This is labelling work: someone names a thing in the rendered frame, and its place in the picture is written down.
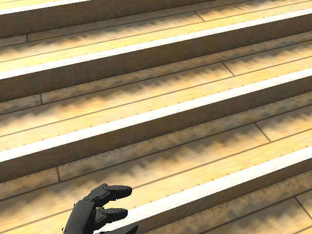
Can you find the robot left hand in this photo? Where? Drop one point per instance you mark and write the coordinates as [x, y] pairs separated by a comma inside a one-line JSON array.
[[89, 214]]

